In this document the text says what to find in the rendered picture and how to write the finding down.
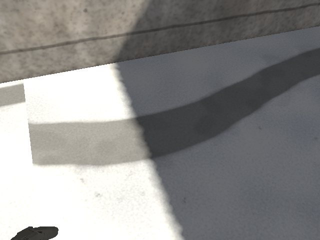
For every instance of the left robot hand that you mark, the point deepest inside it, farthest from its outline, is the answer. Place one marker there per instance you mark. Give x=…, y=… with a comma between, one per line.
x=37, y=233

